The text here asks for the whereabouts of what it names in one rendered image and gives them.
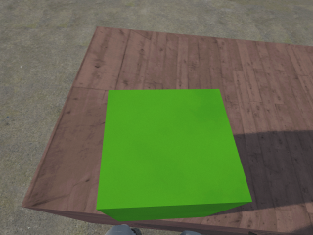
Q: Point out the pedestal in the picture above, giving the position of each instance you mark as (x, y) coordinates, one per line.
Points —
(267, 92)

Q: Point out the carton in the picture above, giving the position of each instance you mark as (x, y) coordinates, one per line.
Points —
(167, 154)

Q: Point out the left robot thigh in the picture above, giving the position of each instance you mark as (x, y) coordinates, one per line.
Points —
(120, 230)

